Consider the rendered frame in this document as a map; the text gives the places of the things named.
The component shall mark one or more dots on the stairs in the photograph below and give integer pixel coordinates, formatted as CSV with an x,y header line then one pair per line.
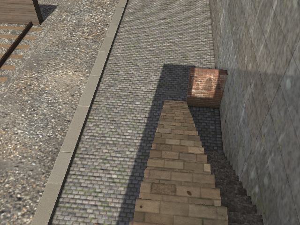
x,y
178,187

